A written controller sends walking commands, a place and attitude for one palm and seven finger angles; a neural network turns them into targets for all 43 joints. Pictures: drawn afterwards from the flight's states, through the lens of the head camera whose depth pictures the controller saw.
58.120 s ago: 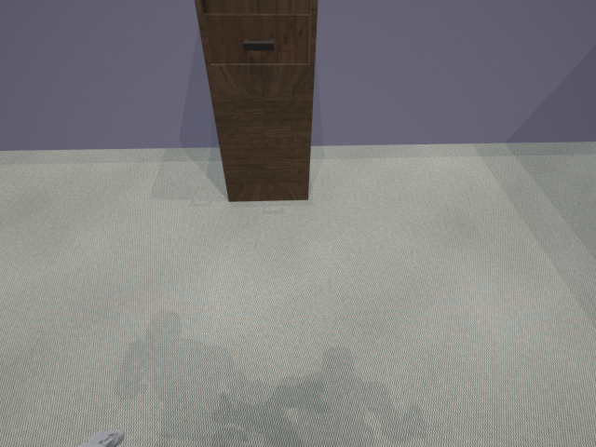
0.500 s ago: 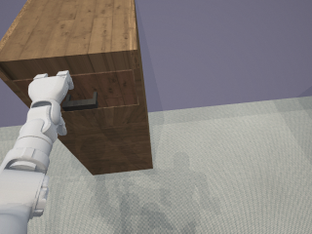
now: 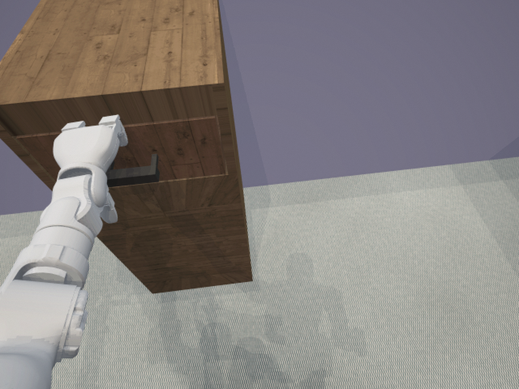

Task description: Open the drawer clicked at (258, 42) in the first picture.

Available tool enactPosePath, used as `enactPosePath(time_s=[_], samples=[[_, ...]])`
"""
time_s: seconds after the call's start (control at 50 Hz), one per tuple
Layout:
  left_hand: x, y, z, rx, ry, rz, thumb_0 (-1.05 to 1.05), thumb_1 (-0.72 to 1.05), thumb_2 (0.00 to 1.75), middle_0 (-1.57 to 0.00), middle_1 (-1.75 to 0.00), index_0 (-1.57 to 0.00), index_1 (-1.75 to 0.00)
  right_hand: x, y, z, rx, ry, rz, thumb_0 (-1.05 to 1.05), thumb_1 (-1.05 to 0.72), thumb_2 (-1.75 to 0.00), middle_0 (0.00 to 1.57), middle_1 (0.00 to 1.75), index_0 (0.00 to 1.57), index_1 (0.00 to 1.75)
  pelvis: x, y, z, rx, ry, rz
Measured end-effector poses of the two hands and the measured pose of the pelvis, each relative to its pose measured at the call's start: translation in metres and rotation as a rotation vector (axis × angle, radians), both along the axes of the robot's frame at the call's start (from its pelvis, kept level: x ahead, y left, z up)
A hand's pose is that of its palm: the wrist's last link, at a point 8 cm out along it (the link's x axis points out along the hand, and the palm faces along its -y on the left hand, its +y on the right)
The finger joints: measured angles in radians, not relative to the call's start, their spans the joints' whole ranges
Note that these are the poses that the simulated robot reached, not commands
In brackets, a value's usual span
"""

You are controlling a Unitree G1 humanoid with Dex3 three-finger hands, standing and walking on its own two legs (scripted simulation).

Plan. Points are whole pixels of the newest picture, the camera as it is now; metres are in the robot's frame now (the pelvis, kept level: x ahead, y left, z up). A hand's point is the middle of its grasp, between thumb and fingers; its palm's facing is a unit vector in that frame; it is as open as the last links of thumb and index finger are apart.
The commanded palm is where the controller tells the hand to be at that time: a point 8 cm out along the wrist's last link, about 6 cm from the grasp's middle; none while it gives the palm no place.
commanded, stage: re-aim the fingers above the handle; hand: left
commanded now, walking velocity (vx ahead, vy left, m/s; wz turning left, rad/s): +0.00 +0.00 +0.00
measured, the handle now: (131, 168) +0.51 +0.24 +0.01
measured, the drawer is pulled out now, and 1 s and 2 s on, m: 0.00 0.00 0.00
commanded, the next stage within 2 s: lower the fingers behind the handle in 0.14 s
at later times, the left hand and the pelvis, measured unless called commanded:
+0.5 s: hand (107, 173) +0.46 +0.25 +0.06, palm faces -0.01 +0.02 -1.00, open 13.8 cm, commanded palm +0.44 +0.25 +0.10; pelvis +0.00 +0.00 +0.00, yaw +1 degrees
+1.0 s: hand (105, 197) +0.44 +0.27 +0.01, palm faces -0.07 +0.01 -1.00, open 13.9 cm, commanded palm +0.44 +0.25 +0.07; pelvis +0.00 +0.01 -0.01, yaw +1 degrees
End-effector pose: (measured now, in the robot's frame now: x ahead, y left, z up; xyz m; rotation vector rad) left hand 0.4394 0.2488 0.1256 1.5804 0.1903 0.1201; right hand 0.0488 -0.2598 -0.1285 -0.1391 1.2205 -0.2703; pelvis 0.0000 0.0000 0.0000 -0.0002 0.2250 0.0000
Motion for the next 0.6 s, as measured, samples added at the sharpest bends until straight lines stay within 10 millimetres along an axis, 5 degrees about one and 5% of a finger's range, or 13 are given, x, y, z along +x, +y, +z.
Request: enactPosePath(time_s=[0.08, 0.26, 0.44, 0.6], samples=[[-0.007, 0.008, -0.001, -0.006, 0.052, -0.024, 0.00, -0.49, 0.30, -0.34, -1.22, -0.33, -1.22, -0.003, 0.000, 0.004, -0.013, -0.001, -0.003, 0.00, -0.90, -0.90, 0.20, 0.30, 0.20, 0.30, 0.001, -0.001, 0.001, -0.001, -0.009, 0.005], [-0.016, -0.015, -0.012, -0.043, -0.015, -0.208, 0.00, -0.49, 0.30, -0.32, -1.20, -0.32, -1.21, -0.001, -0.013, 0.008, -0.067, 0.016, 0.035, 0.00, -0.90, -0.90, 0.20, 0.30, 0.20, 0.30, -0.002, 0.002, -0.003, -0.008, -0.007, 0.028], [0.001, 0.000, -0.015, 0.009, -0.059, -0.059, 0.00, -0.49, 0.30, -0.32, -1.20, -0.32, -1.21, -0.003, -0.010, 0.004, -0.048, 0.014, 0.026, 0.00, -0.90, -0.90, 0.20, 0.30, 0.20, 0.30, -0.004, 0.003, -0.005, -0.008, 0.032, 0.017], [0.001, -0.008, -0.025, -0.010, 0.051, -0.074, 0.00, -0.49, 0.30, -0.31, -1.20, -0.32, -1.22, -0.013, -0.001, 0.002, -0.029, 0.042, 0.006, 0.00, -0.90, -0.90, 0.20, 0.30, 0.20, 0.30, 0.001, 0.005, -0.004, -0.009, 0.024, 0.016]])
